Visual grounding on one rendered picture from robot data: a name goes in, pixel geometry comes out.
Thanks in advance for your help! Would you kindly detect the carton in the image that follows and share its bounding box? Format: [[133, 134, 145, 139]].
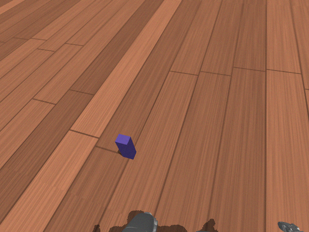
[[115, 134, 136, 160]]

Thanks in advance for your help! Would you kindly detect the right robot hand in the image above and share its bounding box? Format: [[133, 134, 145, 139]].
[[278, 221, 303, 232]]

